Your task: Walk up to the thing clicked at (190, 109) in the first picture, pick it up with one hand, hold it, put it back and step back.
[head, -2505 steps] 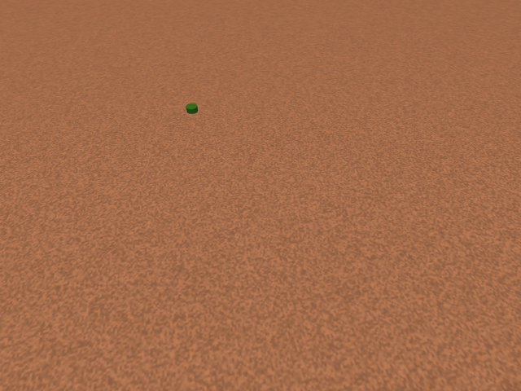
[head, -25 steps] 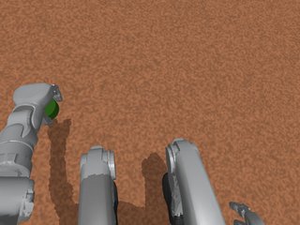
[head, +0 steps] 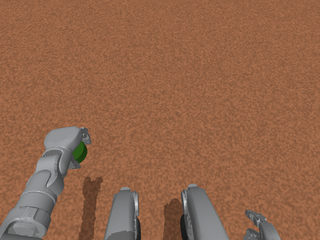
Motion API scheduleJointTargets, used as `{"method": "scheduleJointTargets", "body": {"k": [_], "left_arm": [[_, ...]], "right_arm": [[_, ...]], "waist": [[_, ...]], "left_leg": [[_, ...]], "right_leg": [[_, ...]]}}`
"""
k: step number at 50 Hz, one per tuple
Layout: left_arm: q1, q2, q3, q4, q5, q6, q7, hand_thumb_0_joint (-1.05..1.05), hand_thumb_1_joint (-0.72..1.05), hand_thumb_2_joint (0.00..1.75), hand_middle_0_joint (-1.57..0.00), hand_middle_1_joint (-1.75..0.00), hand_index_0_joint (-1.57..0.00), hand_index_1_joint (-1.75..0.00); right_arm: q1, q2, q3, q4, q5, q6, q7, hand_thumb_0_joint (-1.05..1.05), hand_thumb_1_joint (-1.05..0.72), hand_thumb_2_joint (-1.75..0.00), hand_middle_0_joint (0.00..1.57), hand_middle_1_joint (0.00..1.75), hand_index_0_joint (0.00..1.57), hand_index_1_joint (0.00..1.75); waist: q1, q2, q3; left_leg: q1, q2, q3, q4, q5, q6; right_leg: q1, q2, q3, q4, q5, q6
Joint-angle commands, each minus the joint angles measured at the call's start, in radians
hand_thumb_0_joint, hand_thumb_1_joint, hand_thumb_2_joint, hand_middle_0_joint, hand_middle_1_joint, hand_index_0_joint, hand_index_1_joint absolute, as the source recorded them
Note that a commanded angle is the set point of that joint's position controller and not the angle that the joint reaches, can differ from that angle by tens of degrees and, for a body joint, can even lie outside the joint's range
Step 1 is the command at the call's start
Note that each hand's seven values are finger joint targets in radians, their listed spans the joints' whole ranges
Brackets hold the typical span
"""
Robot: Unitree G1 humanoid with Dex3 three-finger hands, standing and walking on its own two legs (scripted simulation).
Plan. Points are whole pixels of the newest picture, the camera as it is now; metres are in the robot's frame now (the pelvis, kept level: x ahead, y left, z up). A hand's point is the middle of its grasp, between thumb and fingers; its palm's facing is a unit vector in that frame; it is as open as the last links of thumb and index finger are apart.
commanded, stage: lift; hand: left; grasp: from above
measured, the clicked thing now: (72, 151) +0.38 +0.26 -0.10
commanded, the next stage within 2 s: hold in 0.66 s
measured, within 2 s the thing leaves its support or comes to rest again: neither
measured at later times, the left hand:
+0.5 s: hand (59, 134) +0.37 +0.23 +0.05, palm faces -0.44 -0.09 -0.89, open 8.7 cm
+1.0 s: hand (47, 116) +0.38 +0.23 +0.11, palm faces -0.45 -0.08 -0.89, open 8.8 cm
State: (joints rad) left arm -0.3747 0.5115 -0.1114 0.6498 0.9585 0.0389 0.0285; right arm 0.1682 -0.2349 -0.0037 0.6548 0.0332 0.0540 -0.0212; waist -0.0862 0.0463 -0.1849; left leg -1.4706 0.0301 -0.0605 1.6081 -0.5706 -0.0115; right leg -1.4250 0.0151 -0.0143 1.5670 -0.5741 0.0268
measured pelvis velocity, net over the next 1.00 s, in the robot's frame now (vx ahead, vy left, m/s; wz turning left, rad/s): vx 0.07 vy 0.00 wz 0.01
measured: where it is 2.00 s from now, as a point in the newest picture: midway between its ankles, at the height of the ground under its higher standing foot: outside the picture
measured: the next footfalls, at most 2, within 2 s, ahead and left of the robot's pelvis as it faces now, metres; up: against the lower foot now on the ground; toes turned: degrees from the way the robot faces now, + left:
none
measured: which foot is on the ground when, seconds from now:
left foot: down 0.00-1.00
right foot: down 0.00-1.00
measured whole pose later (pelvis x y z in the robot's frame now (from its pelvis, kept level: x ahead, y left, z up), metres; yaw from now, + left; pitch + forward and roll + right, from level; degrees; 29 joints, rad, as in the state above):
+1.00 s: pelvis +0.07 +0.00 +0.17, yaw +0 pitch +8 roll +0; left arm -0.29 0.39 -0.19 0.76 0.99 0.02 0.07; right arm 0.24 -0.24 -0.04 0.72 0.05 0.02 -0.05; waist -0.04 0.04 -0.08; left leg -0.55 0.03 0.01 0.76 -0.36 -0.01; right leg -0.53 0.00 0.03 0.75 -0.36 0.02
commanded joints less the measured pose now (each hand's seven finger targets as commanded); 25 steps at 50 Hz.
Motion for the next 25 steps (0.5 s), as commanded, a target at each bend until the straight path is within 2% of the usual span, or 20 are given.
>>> {"method": "scheduleJointTargets", "body": {"k": [1,2,3,5,6,7,9,10,11,15,17,20,25], "left_arm": [[-0.274,0.22,0.093,-0.181,-0.003,-0.02,0.039,0.0,0.48,0.61,-0.82,-0.75,-0.86,-0.7],[-0.266,0.187,0.065,-0.146,0.002,-0.026,0.039,0.0,0.47,0.59,-0.81,-0.74,-0.86,-0.69],[-0.27,0.19,0.074,-0.171,0.001,-0.035,0.041,0.0,0.47,0.6,-0.81,-0.76,-0.86,-0.71],[-0.207,0.172,0.071,-0.148,0.005,-0.041,0.051,0.0,0.48,0.62,-0.81,-0.79,-0.86,-0.74],[-0.203,0.147,0.045,-0.149,0.009,-0.044,0.055,0.0,0.49,0.61,-0.82,-0.77,-0.87,-0.72],[-0.211,0.154,0.061,-0.155,0.011,-0.045,0.064,0.0,0.49,0.62,-0.82,-0.78,-0.87,-0.73],[-0.191,0.149,0.06,-0.125,0.022,-0.041,0.079,0.0,0.52,0.61,-0.84,-0.77,-0.89,-0.72],[-0.196,0.129,0.043,-0.118,0.03,-0.04,0.085,0.0,0.52,0.63,-0.83,-0.8,-0.89,-0.74],[-0.199,0.142,0.058,-0.106,0.034,-0.037,0.096,0.0,0.53,0.64,-0.84,-0.78,-0.89,-0.73],[-0.258,0.11,0.025,-0.082,0.045,-0.027,0.126,0.0,0.59,0.64,-0.88,-0.81,-0.93,-0.75],[-0.237,0.118,0.033,-0.06,0.049,-0.019,0.136,0.0,0.57,0.67,-0.86,-0.83,-0.91,-0.77],[-0.26,0.111,0.021,-0.039,0.048,-0.011,0.144,0.0,0.58,0.66,-0.88,-0.8,-0.93,-0.75],[-0.209,0.089,0.019,-0.009,0.031,0.004,0.142,0.0,0.59,0.68,-0.89,-0.8,-0.93,-0.75]], "right_arm": [[0.051,-0.159,-0.062,-0.073,0.005,-0.061,-0.032,0.0,-0.91,-0.9,0.2,0.3,0.2,0.3],[0.051,-0.152,-0.059,-0.069,0.005,-0.068,-0.035,0.0,-0.91,-0.9,0.2,0.3,0.2,0.3],[0.06,-0.156,-0.064,-0.067,0.007,-0.076,-0.038,0.0,-0.91,-0.9,0.2,0.3,0.2,0.3],[0.064,-0.152,-0.067,-0.065,0.008,-0.086,-0.042,0.0,-0.91,-0.9,0.2,0.3,0.2,0.3],[0.067,-0.146,-0.066,-0.065,0.009,-0.089,-0.043,0.0,-0.91,-0.9,0.2,0.3,0.2,0.3],[0.073,-0.149,-0.069,-0.061,0.011,-0.093,-0.043,0.0,-0.91,-0.9,0.2,0.3,0.2,0.3],[0.074,-0.151,-0.071,-0.055,0.012,-0.097,-0.043,0.0,-0.91,-0.9,0.2,0.3,0.2,0.3],[0.077,-0.148,-0.071,-0.048,0.011,-0.098,-0.044,0.0,-0.91,-0.9,0.2,0.3,0.2,0.3],[0.081,-0.15,-0.071,-0.045,0.012,-0.099,-0.044,0.0,-0.9,-0.9,0.2,0.3,0.2,0.3],[0.094,-0.148,-0.075,-0.029,0.009,-0.102,-0.045,0.0,-0.9,-0.9,0.2,0.3,0.2,0.3],[0.103,-0.149,-0.078,-0.021,0.007,-0.102,-0.044,0.0,-0.9,-0.9,0.2,0.3,0.2,0.3],[0.099,-0.149,-0.08,-0.02,0.007,-0.103,-0.042,0.0,-0.9,-0.9,0.2,0.3,0.2,0.3],[0.088,-0.146,-0.081,-0.025,0.008,-0.102,-0.037,0.0,-0.9,-0.9,0.2,0.3,0.2,0.3]], "waist": [[-0.009,0.034,-0.352],[-0.02,0.028,-0.324],[-0.01,0.043,-0.343],[0.003,0.032,-0.335],[0.0,0.032,-0.326],[0.003,0.048,-0.329],[0.02,0.046,-0.321],[0.009,0.054,-0.31],[0.016,0.047,-0.295],[0.004,0.04,-0.263],[0.019,0.043,-0.254],[0.016,0.039,-0.241],[0.036,0.013,-0.22]], "left_leg": [[0.409,-0.027,0.024,-0.359,-0.011,0.037],[0.428,-0.028,0.03,-0.374,0.005,0.036],[0.467,-0.026,0.028,-0.397,0.022,0.034],[0.517,-0.027,0.028,-0.437,0.061,0.03],[0.541,-0.03,0.039,-0.453,0.082,0.029],[0.565,-0.03,0.037,-0.476,0.092,0.026],[0.618,-0.029,0.034,-0.521,0.121,0.021],[0.639,-0.026,0.033,-0.537,0.147,0.018],[0.649,-0.029,0.03,-0.555,0.152,0.017],[0.73,-0.032,0.046,-0.618,0.201,0.016],[0.768,-0.033,0.046,-0.652,0.228,0.015],[0.825,-0.034,0.048,-0.7,0.255,0.012],[0.891,-0.034,0.05,-0.772,0.301,0.012]], "right_leg": [[0.337,0.029,-0.002,-0.355,0.027,-0.044],[0.349,0.028,-0.001,-0.372,0.044,-0.045],[0.374,0.026,0.002,-0.391,0.06,-0.046],[0.425,0.026,0.002,-0.434,0.087,-0.046],[0.455,0.027,0.007,-0.464,0.104,-0.046],[0.474,0.026,0.01,-0.481,0.11,-0.048],[0.513,0.029,0.006,-0.509,0.137,-0.049],[0.525,0.033,0.004,-0.522,0.162,-0.049],[0.543,0.032,0.003,-0.537,0.168,-0.048],[0.61,0.034,0.009,-0.61,0.217,-0.047],[0.658,0.033,0.014,-0.645,0.237,-0.044],[0.701,0.03,0.017,-0.688,0.264,-0.044],[0.795,0.028,0.02,-0.754,0.304,-0.04]]}}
